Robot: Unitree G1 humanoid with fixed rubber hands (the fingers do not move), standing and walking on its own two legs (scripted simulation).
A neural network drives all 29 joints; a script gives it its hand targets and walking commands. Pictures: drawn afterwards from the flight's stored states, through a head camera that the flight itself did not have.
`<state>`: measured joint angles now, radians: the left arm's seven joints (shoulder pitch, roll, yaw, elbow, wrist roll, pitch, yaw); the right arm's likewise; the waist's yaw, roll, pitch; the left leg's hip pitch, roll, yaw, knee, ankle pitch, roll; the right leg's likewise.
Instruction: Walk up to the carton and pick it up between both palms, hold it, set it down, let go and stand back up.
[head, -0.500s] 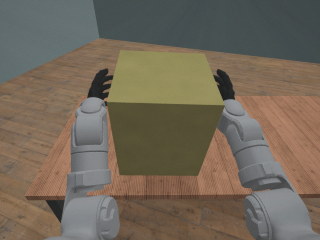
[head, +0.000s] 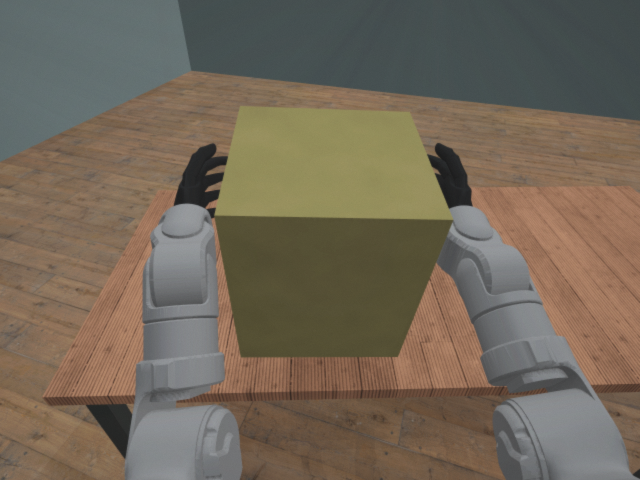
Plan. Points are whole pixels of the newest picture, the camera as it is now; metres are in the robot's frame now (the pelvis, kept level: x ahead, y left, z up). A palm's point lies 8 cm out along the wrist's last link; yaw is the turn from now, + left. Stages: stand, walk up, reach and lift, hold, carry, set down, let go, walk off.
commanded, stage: hold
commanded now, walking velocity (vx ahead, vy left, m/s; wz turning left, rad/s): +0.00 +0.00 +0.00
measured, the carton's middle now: (323, 237) +0.38 +0.00 +0.17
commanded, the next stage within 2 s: none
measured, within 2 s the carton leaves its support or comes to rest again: neither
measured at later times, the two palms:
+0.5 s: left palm (193, 209) +0.36 +0.15 +0.23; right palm (452, 210) +0.36 -0.15 +0.22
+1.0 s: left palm (186, 213) +0.36 +0.16 +0.22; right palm (444, 211) +0.36 -0.14 +0.21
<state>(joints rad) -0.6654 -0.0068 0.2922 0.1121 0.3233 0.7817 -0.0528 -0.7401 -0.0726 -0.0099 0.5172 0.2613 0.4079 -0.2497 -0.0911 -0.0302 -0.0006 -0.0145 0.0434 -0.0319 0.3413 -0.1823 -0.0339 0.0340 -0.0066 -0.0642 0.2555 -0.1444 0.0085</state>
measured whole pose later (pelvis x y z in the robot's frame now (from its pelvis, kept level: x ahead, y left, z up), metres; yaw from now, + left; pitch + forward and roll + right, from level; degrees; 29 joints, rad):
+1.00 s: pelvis +0.00 +0.00 +0.00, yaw +0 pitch -9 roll -1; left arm -0.68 0.00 0.31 0.14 0.35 0.78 -0.07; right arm -0.76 -0.07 0.00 0.57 0.25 0.38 -0.25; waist -0.09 -0.05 0.00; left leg -0.01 0.04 -0.03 0.34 -0.18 -0.03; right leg 0.04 -0.01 -0.07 0.25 -0.14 0.01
